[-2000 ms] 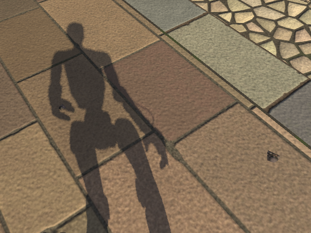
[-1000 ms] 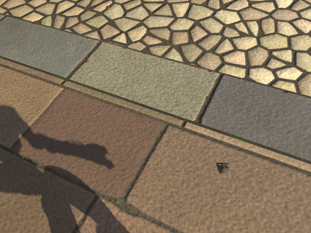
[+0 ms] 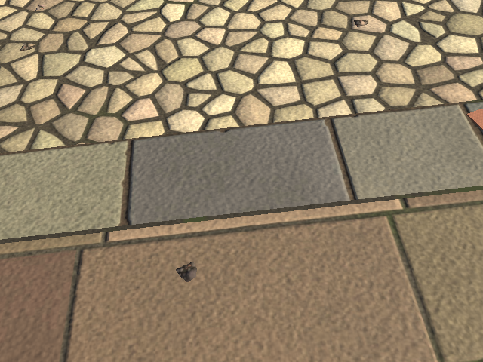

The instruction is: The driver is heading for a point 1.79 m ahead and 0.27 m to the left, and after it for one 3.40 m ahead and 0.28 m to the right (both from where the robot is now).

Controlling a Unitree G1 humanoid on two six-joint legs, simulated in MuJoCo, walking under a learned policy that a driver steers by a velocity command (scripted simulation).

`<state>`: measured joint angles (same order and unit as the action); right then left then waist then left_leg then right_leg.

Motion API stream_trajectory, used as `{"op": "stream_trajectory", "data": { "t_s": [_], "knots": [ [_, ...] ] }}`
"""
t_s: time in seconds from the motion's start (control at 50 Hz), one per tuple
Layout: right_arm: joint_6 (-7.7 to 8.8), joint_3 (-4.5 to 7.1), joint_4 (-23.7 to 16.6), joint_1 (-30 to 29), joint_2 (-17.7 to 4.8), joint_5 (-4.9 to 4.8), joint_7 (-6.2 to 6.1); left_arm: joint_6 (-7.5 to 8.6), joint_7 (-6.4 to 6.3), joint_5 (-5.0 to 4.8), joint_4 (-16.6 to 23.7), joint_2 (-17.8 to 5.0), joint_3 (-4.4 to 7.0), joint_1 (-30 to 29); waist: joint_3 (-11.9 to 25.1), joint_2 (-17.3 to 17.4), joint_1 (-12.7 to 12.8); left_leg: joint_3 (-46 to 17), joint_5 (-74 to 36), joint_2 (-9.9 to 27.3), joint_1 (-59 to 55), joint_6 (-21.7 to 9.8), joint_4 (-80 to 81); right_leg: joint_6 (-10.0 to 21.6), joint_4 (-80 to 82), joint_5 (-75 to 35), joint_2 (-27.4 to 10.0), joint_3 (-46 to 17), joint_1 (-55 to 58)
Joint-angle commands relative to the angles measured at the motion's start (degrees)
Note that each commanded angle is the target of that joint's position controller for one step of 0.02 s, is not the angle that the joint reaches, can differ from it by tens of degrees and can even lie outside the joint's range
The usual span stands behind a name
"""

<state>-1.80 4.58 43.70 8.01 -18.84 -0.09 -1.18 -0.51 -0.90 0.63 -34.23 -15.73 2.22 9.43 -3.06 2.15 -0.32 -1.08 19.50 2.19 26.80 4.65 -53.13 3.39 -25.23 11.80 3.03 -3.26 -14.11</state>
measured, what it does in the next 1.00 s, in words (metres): steps on the spot: left foot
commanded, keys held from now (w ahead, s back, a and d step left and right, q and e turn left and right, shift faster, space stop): no key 0.74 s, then w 0.26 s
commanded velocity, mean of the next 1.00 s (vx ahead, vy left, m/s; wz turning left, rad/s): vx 0.05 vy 0.00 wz -0.05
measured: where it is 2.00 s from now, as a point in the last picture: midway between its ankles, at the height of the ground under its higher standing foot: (266, 321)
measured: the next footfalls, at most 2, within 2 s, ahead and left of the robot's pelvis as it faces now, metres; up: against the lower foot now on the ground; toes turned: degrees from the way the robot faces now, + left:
left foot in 0.16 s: +0.05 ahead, +0.15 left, +0.00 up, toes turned -1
left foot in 1.46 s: +0.46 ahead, +0.13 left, +0.00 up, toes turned +0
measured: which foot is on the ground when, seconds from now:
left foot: up 0.00-0.14, down 0.16-1.00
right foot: down 0.00-1.00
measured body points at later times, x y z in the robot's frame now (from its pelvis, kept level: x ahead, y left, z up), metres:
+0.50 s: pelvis +0.02 +0.03 -0.01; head +0.03 +0.03 +0.44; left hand +0.15 +0.29 -0.12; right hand +0.15 -0.23 -0.12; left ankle +0.01 +0.15 -0.74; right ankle +0.01 -0.08 -0.74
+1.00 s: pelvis +0.06 +0.02 -0.01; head +0.07 +0.00 +0.44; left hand +0.15 +0.29 -0.13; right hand +0.09 -0.26 -0.15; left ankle +0.01 +0.15 -0.74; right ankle +0.05 -0.09 -0.74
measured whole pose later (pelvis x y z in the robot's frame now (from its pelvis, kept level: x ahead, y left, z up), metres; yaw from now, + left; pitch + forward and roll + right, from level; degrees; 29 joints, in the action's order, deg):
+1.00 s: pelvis +0.06 +0.02 -0.01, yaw -1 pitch +0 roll +0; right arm 1.8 2.0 50.9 19.2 -16.2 -1.5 -1.2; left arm 4.0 0.3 -1.4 -51.8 -14.2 3.4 14.0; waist -0.4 1.9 -0.2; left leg -0.8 20.8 1.4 8.1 0.3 -29.3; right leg 3.4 -30.6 18.0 1.0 1.1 -12.9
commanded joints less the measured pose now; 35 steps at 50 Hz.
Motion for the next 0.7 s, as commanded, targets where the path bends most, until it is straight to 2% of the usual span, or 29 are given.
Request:
{"op": "stream_trajectory", "data": {
  "t_s": [0.02, 0.06, 0.1, 0.12, 0.14, 0.16, 0.18, 0.2, 0.22, 0.24, 0.3, 0.42, 0.52, 0.7],
  "knots": [
    [0.77, 0.39, -4.23, -2.15, -3.55, -0.01, 0.12, 0.58, 0.04, 0.27, 2.60, -9.10, 2.52, -1.16, 5.76, -10.18, 1.62, -0.83, 0.97, 0.91, -3.28, -0.08, 7.93, 9.91, 6.50, -11.48, -14.07, -12.09, 4.32],
    [0.97, 0.38, -4.37, -2.05, -3.81, -0.19, 0.22, 0.48, 0.54, 0.25, 1.66, -8.85, 2.29, -1.20, 4.83, -10.11, 1.94, -0.46, 2.20, 0.45, -5.76, -0.48, 11.97, 10.19, 6.05, -9.47, -14.11, -13.51, 2.95],
    [1.37, 0.18, -4.11, -0.97, -3.20, -0.18, 0.36, 0.49, 0.85, -0.09, 0.80, -7.74, 1.71, -2.21, 4.74, -9.38, 0.98, -0.10, -0.12, 0.03, -9.21, -1.17, 18.62, 9.53, 4.77, -9.52, -13.57, -14.42, 2.38],
    [1.71, -0.09, -3.62, 0.44, -2.39, 0.07, 0.53, 0.50, 0.90, -0.40, 0.37, -6.77, 1.27, -3.01, 4.98, -8.50, -0.44, 0.44, -5.38, -0.30, -12.97, -1.78, 25.39, 8.30, 3.72, -9.69, -12.55, -13.91, 1.52],
    [2.12, -0.38, -3.39, 1.50, -2.38, 0.82, 0.69, 0.75, 0.94, -0.42, -0.51, -5.67, 0.82, -1.94, 5.62, -6.73, -1.20, -0.75, -14.39, 0.57, -18.06, -2.63, 31.37, 6.00, 3.18, -8.96, -11.23, -13.28, 0.03],
    [2.41, -0.16, -3.64, 2.50, -4.71, 1.44, 0.50, 1.24, 0.94, 0.49, -1.13, -4.58, 0.42, -0.04, 7.61, -3.37, -0.20, -5.08, -25.41, 4.93, -23.24, -4.03, 31.09, 2.98, 1.04, -5.31, -8.64, -11.41, -1.71],
    [2.38, 0.54, -3.82, 1.57, -8.31, 1.16, 0.35, 1.73, 1.32, 1.12, -1.80, -5.38, 0.84, 3.37, 7.69, 3.11, 3.24, -6.28, -29.39, 7.68, -23.57, -6.63, 27.75, 0.82, -0.39, 0.00, -4.29, -7.30, -3.01],
    [2.40, 0.18, -3.24, -0.05, -5.87, 0.52, 0.69, 1.68, 1.15, 1.18, -2.05, -4.54, 0.61, 2.36, 8.01, 6.33, 2.93, -6.51, -18.01, 6.80, -17.63, -8.49, 28.62, -1.12, 0.38, 1.56, -2.78, -4.33, 1.34],
    [2.63, -0.48, -3.88, -1.23, -3.53, 0.56, 1.01, 1.40, 0.99, 1.00, -2.11, -6.10, 0.91, -0.64, 5.99, 4.59, 1.27, -5.44, -12.48, 4.88, -15.14, -7.67, 29.50, -1.61, -0.40, 0.70, -2.94, -4.36, 2.37],
    [2.90, -0.71, -3.80, -1.31, -3.13, 0.92, 1.02, 1.02, 0.72, 0.56, -2.04, -6.29, 1.17, -2.05, 5.54, 3.29, 0.65, -4.34, -11.56, 3.94, -14.58, -6.46, 29.45, -1.07, -1.16, -1.31, -3.12, -4.52, 2.20],
    [3.88, -1.07, -3.20, 0.54, -3.09, 0.83, 0.88, 0.08, 0.44, 0.37, -2.54, -5.23, 1.13, -1.39, 5.08, 1.45, 0.29, -2.97, -13.09, 2.86, -15.13, -5.35, 28.17, -0.12, -0.90, -5.26, -3.77, -5.61, 2.13],
    [3.50, -1.63, -2.96, 1.13, -2.66, 0.68, 0.30, 0.19, 0.20, 0.09, -4.84, -4.27, 1.26, -0.14, 4.43, -1.77, -0.07, -2.47, -13.26, 2.15, -15.68, -5.61, 27.34, -0.83, -0.94, -7.22, -3.80, -5.59, 2.04],
    [3.53, -1.99, -2.21, 1.30, -2.25, 0.62, 0.30, 0.14, -0.31, -0.01, -6.71, -4.34, 1.48, 0.60, 4.16, -2.61, 0.06, -2.19, -13.42, 1.67, -15.45, -5.72, 27.45, -1.34, -1.00, -8.69, -3.97, -5.61, 3.11],
    [3.64, -2.31, 0.42, 2.16, -1.75, 0.55, 0.30, -0.06, -1.04, -0.21, -10.61, -4.43, 1.72, 1.01, 3.51, -2.17, 0.21, -1.74, -13.04, 0.94, -15.15, -5.71, 28.42, -1.80, -0.65, -9.69, -4.12, -5.45, 4.66]
  ]
}}
Velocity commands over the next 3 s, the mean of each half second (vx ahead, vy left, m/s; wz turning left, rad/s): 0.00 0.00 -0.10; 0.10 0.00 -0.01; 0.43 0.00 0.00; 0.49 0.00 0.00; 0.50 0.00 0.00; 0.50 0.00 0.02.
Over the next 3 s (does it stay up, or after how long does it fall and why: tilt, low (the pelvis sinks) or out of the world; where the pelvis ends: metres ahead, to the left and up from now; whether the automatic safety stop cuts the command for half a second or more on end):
stays up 1.13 0.02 0.00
